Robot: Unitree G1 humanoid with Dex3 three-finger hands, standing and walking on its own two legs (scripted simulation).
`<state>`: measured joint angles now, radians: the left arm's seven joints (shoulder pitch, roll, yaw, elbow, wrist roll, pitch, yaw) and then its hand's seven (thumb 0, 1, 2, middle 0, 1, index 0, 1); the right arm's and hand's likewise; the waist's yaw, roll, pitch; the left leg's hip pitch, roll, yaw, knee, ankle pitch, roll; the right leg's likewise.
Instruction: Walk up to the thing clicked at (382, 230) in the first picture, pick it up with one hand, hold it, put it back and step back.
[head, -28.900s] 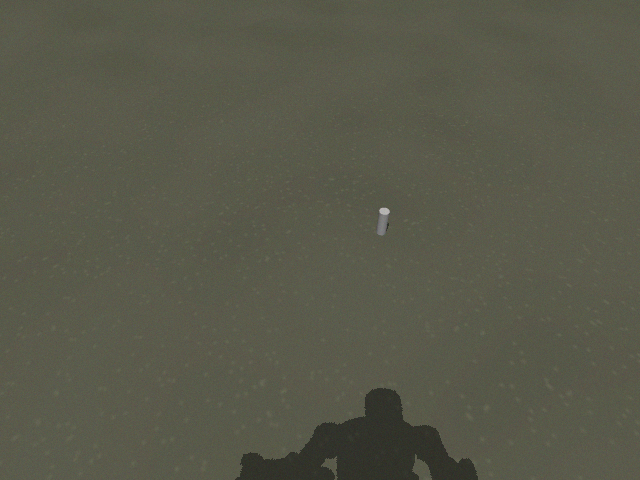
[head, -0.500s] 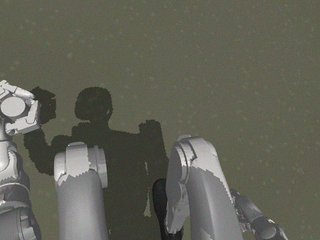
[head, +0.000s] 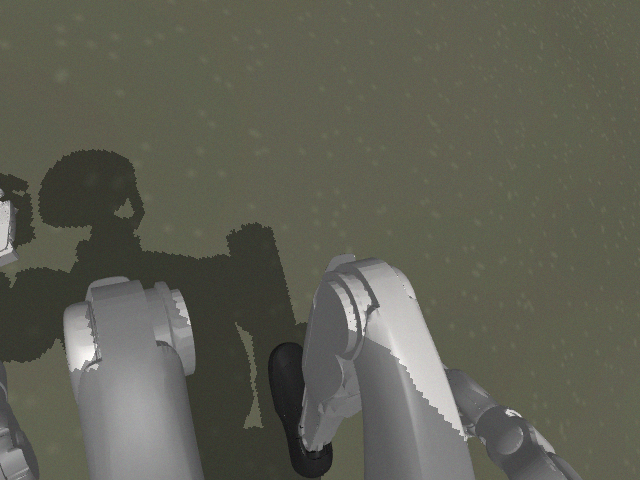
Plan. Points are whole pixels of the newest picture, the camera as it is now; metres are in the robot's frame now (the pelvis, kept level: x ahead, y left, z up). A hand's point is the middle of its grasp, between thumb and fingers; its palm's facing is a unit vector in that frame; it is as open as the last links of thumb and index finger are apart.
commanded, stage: lower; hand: left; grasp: from the side
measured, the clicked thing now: out of the picture +0.39 +0.31 -0.18
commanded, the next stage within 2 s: loosen in 0.96 s
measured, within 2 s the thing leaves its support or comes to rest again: rests again in 0.64 s
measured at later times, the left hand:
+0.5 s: hand out of the picture +0.40 +0.30 -0.17, palm faces +0.38 -0.92 -0.01, open 5.4 cm
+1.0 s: hand (3, 233) +0.39 +0.29 -0.19, palm faces +0.37 -0.93 -0.01, open 5.4 cm
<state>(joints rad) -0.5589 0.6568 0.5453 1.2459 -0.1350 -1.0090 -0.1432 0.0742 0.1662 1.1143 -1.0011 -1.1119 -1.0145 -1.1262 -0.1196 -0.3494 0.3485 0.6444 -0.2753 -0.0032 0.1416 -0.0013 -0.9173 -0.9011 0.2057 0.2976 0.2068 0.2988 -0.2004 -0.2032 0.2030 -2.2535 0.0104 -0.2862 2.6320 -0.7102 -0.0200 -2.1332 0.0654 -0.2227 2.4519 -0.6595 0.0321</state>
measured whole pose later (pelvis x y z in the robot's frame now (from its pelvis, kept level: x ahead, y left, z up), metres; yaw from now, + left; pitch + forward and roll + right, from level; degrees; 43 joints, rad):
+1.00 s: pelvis -0.01 +0.01 -0.01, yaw -4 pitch +10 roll -18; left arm -0.54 0.81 0.55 1.42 -0.11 -1.16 -0.01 0.07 0.16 1.12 -1.00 -1.11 -1.01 -1.13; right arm -0.20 -0.39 0.51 0.57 -0.36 -0.01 0.15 0.00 -0.89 -0.89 0.21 0.30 0.21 0.30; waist -0.22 -0.29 0.33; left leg -2.20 0.02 -0.39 2.69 -0.71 -0.01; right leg -2.05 0.11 -0.30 2.43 -0.61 0.06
